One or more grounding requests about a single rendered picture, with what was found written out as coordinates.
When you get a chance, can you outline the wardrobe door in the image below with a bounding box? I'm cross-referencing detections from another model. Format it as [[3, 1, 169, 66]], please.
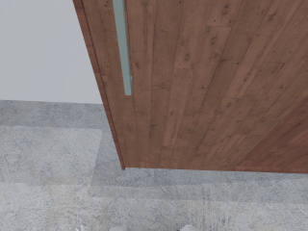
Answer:
[[235, 95, 308, 168], [83, 0, 308, 171]]

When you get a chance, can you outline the handle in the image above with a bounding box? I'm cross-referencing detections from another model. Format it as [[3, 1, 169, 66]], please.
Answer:
[[113, 0, 132, 95]]

